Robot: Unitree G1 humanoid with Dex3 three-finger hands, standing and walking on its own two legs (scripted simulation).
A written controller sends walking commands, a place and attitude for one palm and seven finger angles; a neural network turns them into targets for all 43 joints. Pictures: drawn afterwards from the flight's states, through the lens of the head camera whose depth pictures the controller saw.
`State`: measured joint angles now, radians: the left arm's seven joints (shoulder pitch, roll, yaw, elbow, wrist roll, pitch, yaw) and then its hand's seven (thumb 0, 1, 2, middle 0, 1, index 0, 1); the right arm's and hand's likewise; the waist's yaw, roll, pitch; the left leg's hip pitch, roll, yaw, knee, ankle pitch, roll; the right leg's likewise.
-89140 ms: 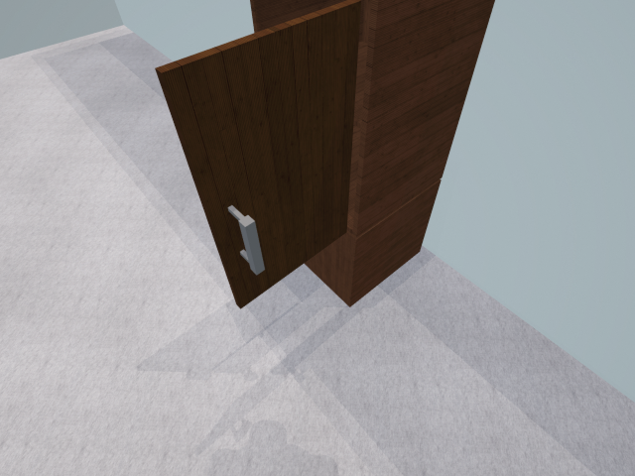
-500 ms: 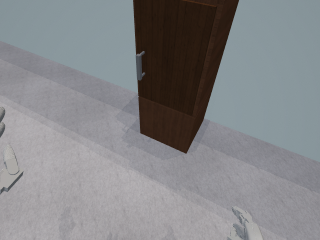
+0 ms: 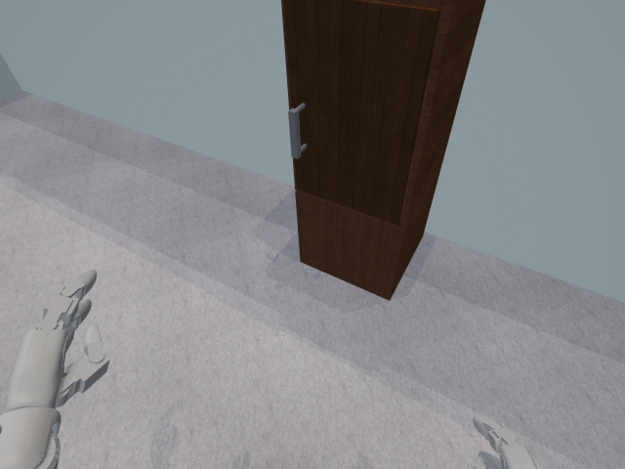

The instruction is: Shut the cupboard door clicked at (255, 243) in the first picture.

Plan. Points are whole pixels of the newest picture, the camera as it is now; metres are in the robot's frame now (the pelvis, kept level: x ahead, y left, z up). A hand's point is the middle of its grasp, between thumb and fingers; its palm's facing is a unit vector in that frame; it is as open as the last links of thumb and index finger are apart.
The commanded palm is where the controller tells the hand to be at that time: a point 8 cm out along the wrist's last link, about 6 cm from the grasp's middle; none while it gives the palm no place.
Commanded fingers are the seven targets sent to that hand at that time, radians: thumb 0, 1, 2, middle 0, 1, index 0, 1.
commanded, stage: let the arm hang, fingers relaxed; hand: left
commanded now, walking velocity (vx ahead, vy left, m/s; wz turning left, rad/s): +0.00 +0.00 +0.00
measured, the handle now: (299, 131) +1.01 +0.12 -0.09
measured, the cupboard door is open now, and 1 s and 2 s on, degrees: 0 0 0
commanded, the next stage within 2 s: look to check the result in 1.02 s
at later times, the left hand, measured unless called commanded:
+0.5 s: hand out of the picture -0.04 +0.19 -0.16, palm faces +0.00 -0.97 -0.24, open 7.3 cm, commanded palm none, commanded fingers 0.00 0.90 0.90 -0.20 -0.30 -0.20 -0.30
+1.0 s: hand out of the picture +0.05 +0.18 -0.16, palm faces -0.01 -0.97 -0.23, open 7.4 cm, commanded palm none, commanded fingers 0.00 0.90 0.90 -0.20 -0.30 -0.20 -0.30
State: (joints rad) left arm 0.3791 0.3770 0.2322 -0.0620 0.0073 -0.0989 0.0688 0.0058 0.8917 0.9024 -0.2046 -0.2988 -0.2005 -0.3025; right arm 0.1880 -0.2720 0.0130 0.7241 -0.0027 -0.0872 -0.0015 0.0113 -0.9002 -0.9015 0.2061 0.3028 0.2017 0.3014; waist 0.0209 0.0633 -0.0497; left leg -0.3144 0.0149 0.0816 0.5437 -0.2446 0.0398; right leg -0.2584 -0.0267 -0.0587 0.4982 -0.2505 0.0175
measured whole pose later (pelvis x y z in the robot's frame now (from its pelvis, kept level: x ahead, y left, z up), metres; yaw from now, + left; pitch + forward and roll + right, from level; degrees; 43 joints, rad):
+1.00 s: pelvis +0.00 -0.01 +0.01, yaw -1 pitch -2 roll +0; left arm 0.21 0.20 0.02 1.10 0.02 -0.01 0.01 0.00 0.90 0.90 -0.20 -0.30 -0.20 -0.30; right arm 0.21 -0.22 -0.01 1.11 -0.02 -0.01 -0.01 0.00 -0.90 -0.90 0.20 0.30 0.20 0.30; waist -0.01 0.01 0.02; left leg -0.17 0.01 0.10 0.38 -0.17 0.02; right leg -0.14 -0.02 -0.04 0.38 -0.20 0.00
